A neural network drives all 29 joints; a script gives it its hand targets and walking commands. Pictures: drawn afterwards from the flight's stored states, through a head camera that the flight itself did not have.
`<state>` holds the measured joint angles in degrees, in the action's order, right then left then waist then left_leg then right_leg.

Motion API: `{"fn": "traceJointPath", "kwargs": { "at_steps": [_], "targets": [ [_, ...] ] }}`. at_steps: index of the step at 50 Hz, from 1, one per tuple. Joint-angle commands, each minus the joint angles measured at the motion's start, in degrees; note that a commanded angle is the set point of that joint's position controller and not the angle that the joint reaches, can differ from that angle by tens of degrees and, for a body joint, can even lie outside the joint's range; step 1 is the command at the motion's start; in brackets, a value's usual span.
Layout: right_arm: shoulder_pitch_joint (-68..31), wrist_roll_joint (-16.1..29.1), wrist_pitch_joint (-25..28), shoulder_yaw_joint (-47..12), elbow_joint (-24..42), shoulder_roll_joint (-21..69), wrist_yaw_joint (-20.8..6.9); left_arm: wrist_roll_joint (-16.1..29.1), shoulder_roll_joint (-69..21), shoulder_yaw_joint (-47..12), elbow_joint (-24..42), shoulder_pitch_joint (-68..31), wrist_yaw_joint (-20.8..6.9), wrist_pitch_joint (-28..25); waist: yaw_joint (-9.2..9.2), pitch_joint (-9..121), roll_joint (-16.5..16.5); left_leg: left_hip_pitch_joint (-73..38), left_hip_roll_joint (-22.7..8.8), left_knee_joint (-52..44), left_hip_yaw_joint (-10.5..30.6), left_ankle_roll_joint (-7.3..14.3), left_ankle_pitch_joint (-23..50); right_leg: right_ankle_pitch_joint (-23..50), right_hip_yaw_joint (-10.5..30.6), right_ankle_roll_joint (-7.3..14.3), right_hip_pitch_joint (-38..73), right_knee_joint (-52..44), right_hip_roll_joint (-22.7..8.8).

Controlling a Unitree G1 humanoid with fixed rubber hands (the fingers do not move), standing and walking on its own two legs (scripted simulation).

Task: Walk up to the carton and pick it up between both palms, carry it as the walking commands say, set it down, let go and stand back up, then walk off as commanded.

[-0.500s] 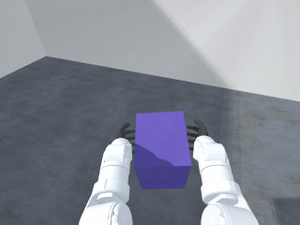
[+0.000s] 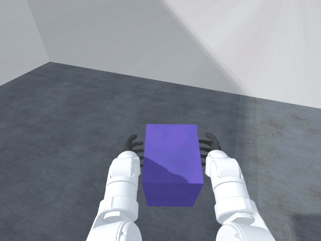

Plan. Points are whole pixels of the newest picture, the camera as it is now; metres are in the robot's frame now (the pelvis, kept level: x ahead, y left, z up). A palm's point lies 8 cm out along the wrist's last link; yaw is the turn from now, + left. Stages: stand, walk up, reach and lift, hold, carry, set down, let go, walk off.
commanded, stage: reach and lift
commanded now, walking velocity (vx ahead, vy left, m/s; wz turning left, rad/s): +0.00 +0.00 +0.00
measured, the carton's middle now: (170, 167) +0.35 +0.00 -0.01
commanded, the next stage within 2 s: hold in 0.38 s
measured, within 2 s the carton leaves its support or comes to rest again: neither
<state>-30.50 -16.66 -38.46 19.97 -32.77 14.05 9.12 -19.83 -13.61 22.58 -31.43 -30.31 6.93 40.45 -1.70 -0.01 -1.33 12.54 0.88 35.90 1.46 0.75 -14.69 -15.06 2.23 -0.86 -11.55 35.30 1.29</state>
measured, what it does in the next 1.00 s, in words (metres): stands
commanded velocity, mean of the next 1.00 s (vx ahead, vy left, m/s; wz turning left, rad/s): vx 0.00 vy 0.00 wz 0.00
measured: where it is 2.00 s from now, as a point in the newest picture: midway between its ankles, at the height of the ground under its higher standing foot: outside the picture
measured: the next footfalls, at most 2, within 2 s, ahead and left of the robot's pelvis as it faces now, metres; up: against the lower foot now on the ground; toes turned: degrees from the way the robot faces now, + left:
right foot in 1.82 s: +0.00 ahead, -0.16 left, +0.00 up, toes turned -5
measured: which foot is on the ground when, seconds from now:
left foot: down 0.00-1.00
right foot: down 0.00-1.00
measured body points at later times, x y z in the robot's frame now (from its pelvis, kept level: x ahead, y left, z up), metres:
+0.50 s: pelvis -0.01 +0.00 +0.00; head -0.07 +0.01 +0.44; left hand +0.32 +0.11 +0.06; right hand +0.32 -0.12 +0.07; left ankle +0.06 +0.11 -0.72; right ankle +0.06 -0.12 -0.72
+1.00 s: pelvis -0.01 +0.00 +0.00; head -0.08 +0.01 +0.44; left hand +0.32 +0.11 +0.07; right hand +0.31 -0.12 +0.06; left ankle +0.06 +0.11 -0.72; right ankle +0.06 -0.12 -0.72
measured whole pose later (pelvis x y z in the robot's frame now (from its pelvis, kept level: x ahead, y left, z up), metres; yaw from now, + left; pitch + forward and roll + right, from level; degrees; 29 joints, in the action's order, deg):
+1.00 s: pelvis -0.01 +0.00 +0.00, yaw +0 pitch -10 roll +0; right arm -28.7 -16.7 -41.3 16.9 -30.8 13.4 9.1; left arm -19.8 -13.8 20.7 -29.0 -29.4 6.9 42.5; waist -1.7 0.0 -0.6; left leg 12.5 0.9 35.8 1.5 0.7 -13.9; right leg -14.3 2.2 -0.9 -11.5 35.3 1.3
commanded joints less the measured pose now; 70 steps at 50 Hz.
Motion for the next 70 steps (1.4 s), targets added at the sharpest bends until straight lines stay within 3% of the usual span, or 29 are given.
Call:
{"fn": "traceJointPath", "kwargs": {
  "at_steps": [1,22,47,70],
  "targets": [
    [-32.30,11.26,-0.15,-26.60,-1.25,60.87,-17.32,17.59,-58.66,-30.64,-0.91,-36.81,-15.34,-2.08,0.33,15.08,2.03,-11.29,2.16,-10.42,3.57,-1.37,2.29,2.01,2.40,1.03,-0.89,-9.73,1.47],
    [-31.46,11.86,-0.41,-27.78,1.23,59.73,-17.86,18.07,-60.31,-31.99,-0.45,-33.73,-15.91,-1.02,-0.37,15.41,2.72,-11.03,1.74,-11.02,3.75,-1.20,0.29,0.01,2.19,1.47,-1.00,-9.65,1.65],
    [-31.11,13.41,-1.24,-30.17,5.50,59.60,-18.28,18.12,-61.79,-32.33,0.40,-29.08,-16.22,0.31,0.08,15.95,2.50,-11.44,1.83,-10.95,3.81,-0.75,0.94,-0.07,2.33,1.72,-1.15,-9.91,1.55],
    [-31.23,13.33,-1.24,-29.80,5.19,59.62,-18.34,17.50,-61.65,-31.71,0.14,-28.66,-16.44,0.27,0.08,14.50,2.32,-10.93,1.56,-11.06,3.56,-0.49,-0.31,-1.54,2.45,1.73,-2.54,-10.10,1.49]
  ]
}}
